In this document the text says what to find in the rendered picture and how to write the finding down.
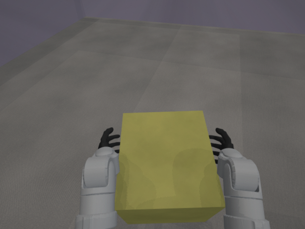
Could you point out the robot left forearm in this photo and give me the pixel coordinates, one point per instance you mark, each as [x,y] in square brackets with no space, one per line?
[97,203]

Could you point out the carton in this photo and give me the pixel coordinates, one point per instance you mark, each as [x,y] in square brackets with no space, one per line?
[167,172]

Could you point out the robot right hand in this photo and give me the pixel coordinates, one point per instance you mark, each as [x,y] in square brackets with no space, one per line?
[224,140]

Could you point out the robot right forearm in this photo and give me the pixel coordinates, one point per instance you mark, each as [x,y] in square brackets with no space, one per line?
[242,188]

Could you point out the robot left hand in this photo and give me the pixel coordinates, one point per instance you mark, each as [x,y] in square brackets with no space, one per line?
[106,138]

